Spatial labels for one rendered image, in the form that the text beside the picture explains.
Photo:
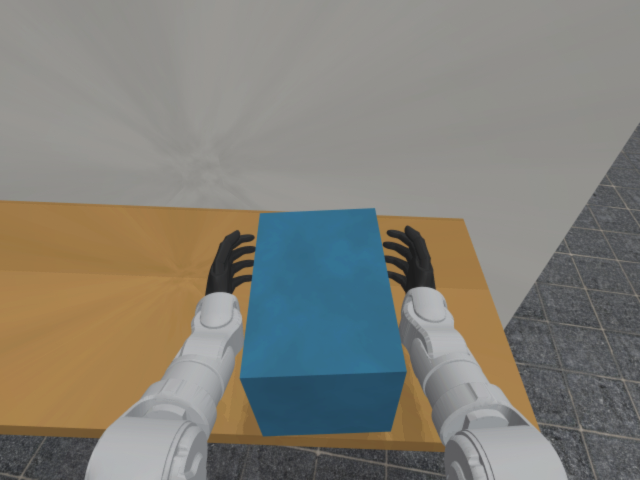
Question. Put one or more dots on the robot right upper arm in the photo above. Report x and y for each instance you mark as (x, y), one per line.
(501, 453)

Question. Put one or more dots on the robot left hand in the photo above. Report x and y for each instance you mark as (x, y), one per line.
(220, 278)

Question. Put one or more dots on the robot right hand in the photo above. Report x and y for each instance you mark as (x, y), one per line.
(418, 268)

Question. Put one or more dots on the table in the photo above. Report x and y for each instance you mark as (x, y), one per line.
(96, 301)

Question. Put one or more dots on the robot left forearm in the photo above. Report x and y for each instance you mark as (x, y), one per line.
(196, 379)

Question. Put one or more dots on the robot left upper arm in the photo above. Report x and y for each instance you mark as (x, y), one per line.
(137, 448)

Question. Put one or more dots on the robot right forearm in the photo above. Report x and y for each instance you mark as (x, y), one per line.
(459, 393)

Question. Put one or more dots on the carton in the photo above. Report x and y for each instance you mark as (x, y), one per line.
(322, 351)

